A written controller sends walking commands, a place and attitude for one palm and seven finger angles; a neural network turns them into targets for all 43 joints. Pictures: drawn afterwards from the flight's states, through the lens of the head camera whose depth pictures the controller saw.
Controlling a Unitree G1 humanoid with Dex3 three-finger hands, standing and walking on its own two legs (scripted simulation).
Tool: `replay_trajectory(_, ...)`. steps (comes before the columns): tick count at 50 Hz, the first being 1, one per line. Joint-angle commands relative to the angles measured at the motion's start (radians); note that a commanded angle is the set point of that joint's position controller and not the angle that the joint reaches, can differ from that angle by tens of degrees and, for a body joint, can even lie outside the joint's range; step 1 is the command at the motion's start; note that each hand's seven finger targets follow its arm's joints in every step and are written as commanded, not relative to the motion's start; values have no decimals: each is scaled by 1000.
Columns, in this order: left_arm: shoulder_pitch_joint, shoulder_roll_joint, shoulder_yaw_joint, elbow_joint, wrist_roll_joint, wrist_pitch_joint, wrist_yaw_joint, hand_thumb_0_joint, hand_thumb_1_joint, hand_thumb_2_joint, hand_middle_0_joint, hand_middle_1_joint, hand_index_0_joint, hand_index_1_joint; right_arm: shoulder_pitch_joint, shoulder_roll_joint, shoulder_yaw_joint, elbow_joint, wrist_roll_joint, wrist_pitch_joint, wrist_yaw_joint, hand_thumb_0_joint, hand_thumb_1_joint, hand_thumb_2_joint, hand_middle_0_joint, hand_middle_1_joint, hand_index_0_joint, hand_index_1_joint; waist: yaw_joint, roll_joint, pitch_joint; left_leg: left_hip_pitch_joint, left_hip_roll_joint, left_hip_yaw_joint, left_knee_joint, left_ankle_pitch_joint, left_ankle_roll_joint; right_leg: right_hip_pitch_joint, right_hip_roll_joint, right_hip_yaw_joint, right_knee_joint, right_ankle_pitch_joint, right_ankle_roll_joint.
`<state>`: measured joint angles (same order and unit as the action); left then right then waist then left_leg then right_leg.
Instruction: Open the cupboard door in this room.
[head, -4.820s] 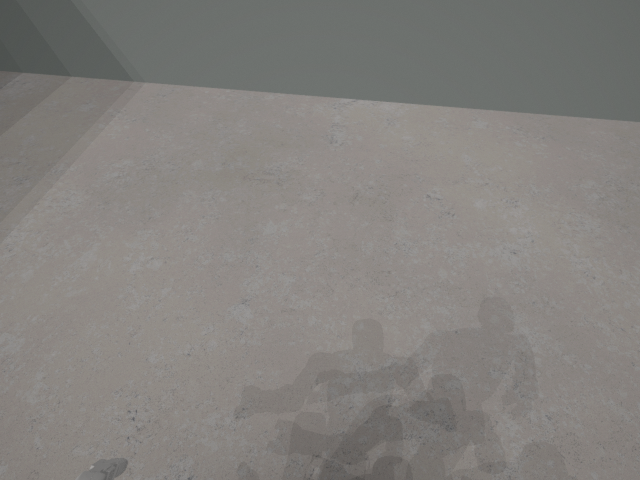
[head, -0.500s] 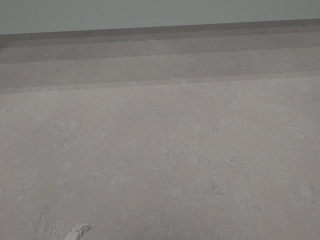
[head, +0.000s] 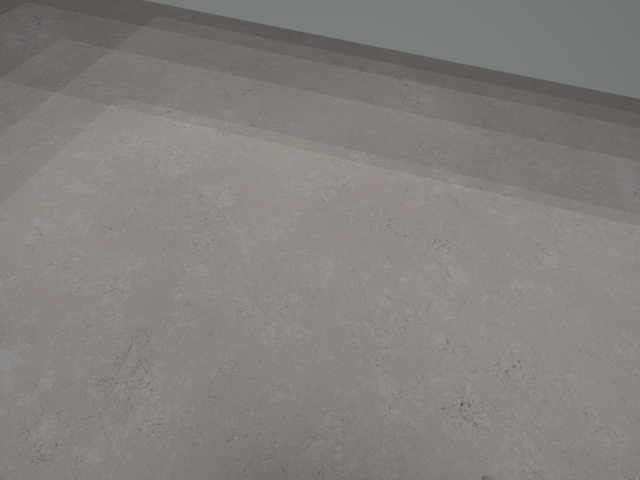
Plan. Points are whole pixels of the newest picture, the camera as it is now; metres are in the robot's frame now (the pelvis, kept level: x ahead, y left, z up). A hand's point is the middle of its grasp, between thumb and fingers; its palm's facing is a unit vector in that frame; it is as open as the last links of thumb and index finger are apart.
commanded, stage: turn or walk to find it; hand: left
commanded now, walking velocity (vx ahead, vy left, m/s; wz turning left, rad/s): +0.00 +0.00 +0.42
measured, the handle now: out of the picture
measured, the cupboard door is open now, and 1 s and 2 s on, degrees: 0 0 0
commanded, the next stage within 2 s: none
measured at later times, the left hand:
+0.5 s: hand out of the picture +0.04 +0.17 -0.13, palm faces +0.21 -0.94 -0.28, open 7.4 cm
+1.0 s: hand out of the picture -0.11 +0.21 -0.17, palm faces +0.46 -0.85 -0.26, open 7.4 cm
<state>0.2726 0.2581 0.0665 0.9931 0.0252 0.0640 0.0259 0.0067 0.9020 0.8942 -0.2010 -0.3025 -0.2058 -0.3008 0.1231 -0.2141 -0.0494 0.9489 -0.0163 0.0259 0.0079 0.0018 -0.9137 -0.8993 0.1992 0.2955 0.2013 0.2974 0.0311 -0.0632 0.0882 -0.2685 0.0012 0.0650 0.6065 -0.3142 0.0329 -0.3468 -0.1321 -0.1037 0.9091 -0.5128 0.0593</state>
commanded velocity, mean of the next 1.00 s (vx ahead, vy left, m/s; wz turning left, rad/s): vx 0.00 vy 0.00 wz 0.42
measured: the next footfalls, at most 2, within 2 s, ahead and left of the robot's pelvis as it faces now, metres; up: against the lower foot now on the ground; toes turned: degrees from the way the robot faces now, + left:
right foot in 0.40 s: +0.04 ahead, -0.13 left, +0.00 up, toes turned +7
left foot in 0.84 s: -0.04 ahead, +0.12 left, +0.00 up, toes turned +27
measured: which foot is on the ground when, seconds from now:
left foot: down 0.00-0.40, up 0.42-0.82, down 0.84-1.00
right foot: up 0.00-0.38, down 0.40-0.84, up 0.86-1.00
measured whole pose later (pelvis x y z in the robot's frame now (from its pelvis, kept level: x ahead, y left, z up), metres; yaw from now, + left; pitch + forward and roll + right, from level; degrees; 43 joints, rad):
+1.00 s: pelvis -0.05 +0.00 +0.01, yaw +25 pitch -1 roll +0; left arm 0.23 0.26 0.07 0.98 0.02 0.06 0.01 0.01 0.91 0.89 -0.20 -0.30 -0.20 -0.30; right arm 0.14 -0.20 -0.04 0.94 -0.02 0.02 -0.01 0.00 -0.91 -0.90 0.20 0.30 0.20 0.30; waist 0.02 -0.04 0.08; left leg -0.25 0.00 0.04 0.52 -0.26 0.03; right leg -0.43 -0.10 -0.06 1.05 -0.46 0.07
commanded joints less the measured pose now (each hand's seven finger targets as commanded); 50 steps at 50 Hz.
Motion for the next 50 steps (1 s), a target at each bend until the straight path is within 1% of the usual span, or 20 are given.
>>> replay_trajectory(1, -55, 67, 18, -96, -4, -27, -13, 0, 900, 900, -200, -300, -200, -300, 38, -190, -37, -55, -5, -14, -26, 0, -900, -900, 200, 300, 200, 300, -41, 220, -68, 92, 251, -279, -303, 355, 116, -177, 8, 81, 213, 80, 10)
replay_trajectory(4, -23, 70, 16, -82, -5, -26, -16, 0, 900, 900, -200, -300, -200, -300, 38, -184, -36, -64, 2, -19, -25, 0, -900, -900, 200, 300, 200, 300, -37, 212, -99, 117, 218, -251, -306, 376, 115, -153, 23, 75, 170, 121, 21)
replay_trajectory(11, -93, 48, 12, -135, -9, -30, -9, 0, 900, 900, -200, -300, -200, -300, 93, -189, -50, -64, -7, -11, -21, 0, -900, -900, 200, 300, 200, 300, -69, 197, -101, 131, 229, -357, -293, 358, 148, -123, 57, 82, -3, 71, 22)
replay_trajectory(16, -44, 38, 7, -141, -17, -43, -3, 0, 900, 900, -200, -300, -200, -300, 74, -191, -57, -74, -10, -3, -16, 0, -900, -900, 200, 300, 200, 300, -41, 216, -134, 56, 195, -407, -238, 397, 131, 45, 103, 68, -249, 123, 2)
replay_trajectory(18, 18, 54, 12, -129, -17, -55, 2, 0, 900, 900, -200, -300, -200, -300, 63, -173, -57, -78, -2, -2, -13, 0, -900, -900, 200, 300, 200, 300, -5, 160, -158, -36, 140, -379, -163, 324, 77, 215, 92, 66, -481, 287, -5)
replay_trajectory(19, 41, 111, 20, -130, -7, -67, 8, 0, 900, 900, -200, -300, -200, -300, 77, -128, -54, -82, 8, -4, -7, 0, -900, -900, 200, 300, 200, 300, 5, 28, -172, -160, 68, -311, -41, 184, 20, 338, -33, 190, -598, 299, -37)
replay_trajectory(20, 42, 192, 37, -135, 6, -74, 13, 0, 900, 900, -200, -300, -200, -300, 81, -68, -41, -108, 8, -6, -3, 0, -900, -900, 200, 300, 200, 300, 7, -216, -143, -324, -78, -132, 168, -153, -53, 371, -284, 433, -643, 372, -148)
replay_trajectory(21, 22, 191, 37, -150, -4, -70, 13, 0, 900, 900, -200, -300, -200, -300, 61, -110, -53, -108, -7, 7, -8, 0, -900, -900, 200, 300, 200, 300, 15, -175, -129, -313, -46, -156, 356, -256, -56, 252, -351, 436, -652, 413, -221)
replay_trajectory(24, -114, 105, 17, -170, -7, -71, 13, 0, 900, 900, -200, -300, -200, -300, 98, -108, -60, -50, -6, 28, 7, 0, -900, -900, 200, 300, 200, 300, -59, -54, -36, -295, 5, -147, 594, -100, -68, 119, -207, 235, -625, 419, -186)
replay_trajectory(26, -119, 88, 10, -169, -4, -78, 12, 0, 900, 900, -200, -300, -200, -300, 137, -93, -53, -28, -7, 30, 11, 0, -900, -900, 200, 300, 200, 300, -64, -89, -54, -285, 14, -110, 600, -48, -89, 156, -168, 134, -602, 486, -171)
replay_trajectory(34, 18, 136, 25, -96, 6, -70, 8, 0, 900, 900, -200, -300, -200, -300, 10, -65, -29, -45, 3, 23, 8, 0, -900, -900, 200, 300, 200, 300, 14, -121, -60, -195, 29, -16, 274, -147, -102, 249, -212, 79, -531, 716, -198)
replay_trajectory(37, 25, 157, 35, -86, 7, -64, 7, 0, 900, 900, -200, -300, -200, -300, 19, -67, -22, -46, 8, 12, 4, 0, -900, -900, 200, 300, 200, 300, 14, -150, -101, -114, 17, 18, 122, -132, -87, 269, -220, 68, -470, 787, -191)
replay_trajectory(39, -6, 156, 36, -80, 2, -59, 6, 0, 900, 900, -200, -300, -200, -300, 73, -74, -23, -35, 8, 5, 2, 0, -900, -900, 200, 300, 200, 300, -23, -137, -119, -8, 19, 32, -49, -11, -77, 235, -207, 23, -402, 729, -146)
replay_trajectory(40, -13, 146, 35, -86, -7, -53, 4, 0, 900, 900, -200, -300, -200, -300, 114, -102, -28, -25, 4, -3, 3, 0, -900, -900, 200, 300, 200, 300, -49, -60, -139, 113, 34, 21, -178, 130, -65, 156, -183, -17, -321, 633, -99)
replay_trajectory(41, 12, 99, 30, -105, -14, -44, -1, 0, 900, 900, -200, -300, -200, -300, 138, -186, -46, -29, -4, -14, 1, 0, -900, -900, 200, 300, 200, 300, -59, 172, -172, 259, 207, -206, -243, 342, 7, -32, -87, -73, -146, 361, -29)
replay_trajectory(42, -13, 42, 8, -142, -13, -40, -5, 0, 900, 900, -200, -300, -200, -300, 183, -269, -62, -27, -3, -12, -2, 0, -900, -900, 200, 300, 200, 300, -79, 377, -160, 282, 402, -414, -267, 650, 126, -194, 8, -59, 39, -137, 18)
replay_trajectory(43, -85, 55, 4, -148, -5, -29, 4, 0, 900, 900, -200, -300, -200, -300, 215, -257, -63, -3, -4, -13, -15, 0, -900, -900, 200, 300, 200, 300, -113, 320, -168, 222, 399, -412, -269, 598, 165, -182, 10, 36, 150, -136, 8)
replay_trajectory(44, -113, 53, 9, -143, -8, -27, 2, 0, 900, 900, -200, -300, -200, -300, 178, -240, -58, -10, -5, -12, -24, 0, -900, -900, 200, 300, 200, 300, -94, 316, -140, 192, 362, -385, -263, 535, 163, -217, 6, 70, 202, -84, 6)
replay_trajectory(47, -69, 58, 14, -103, -9, -30, -14, 0, 900, 900, -200, -300, -200, -300, 54, -184, -35, -50, -6, -17, -27, 0, -900, -900, 200, 300, 200, 300, -43, 217, -90, 104, 255, -266, -278, 442, 124, -162, 14, 75, 191, 64, 11)
replay_trajectory(50, -60, 55, 11, -98, -10, -28, -15, 0, 900, 900, -200, -300, -200, -300, 62, -187, -37, -55, -3, -19, -25, 0, -900, -900, 200, 300, 200, 300, -50, 201, -103, 118, 235, -258, -288, 419, 126, -133, 30, 69, 112, 83, 19)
